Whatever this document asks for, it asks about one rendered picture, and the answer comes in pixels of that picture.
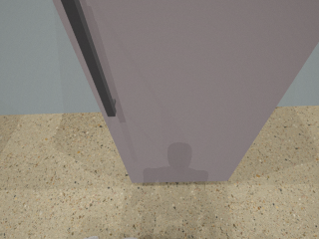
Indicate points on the handle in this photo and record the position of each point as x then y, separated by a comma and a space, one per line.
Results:
82, 33

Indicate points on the fridge door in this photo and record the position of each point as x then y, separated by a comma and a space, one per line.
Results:
195, 81

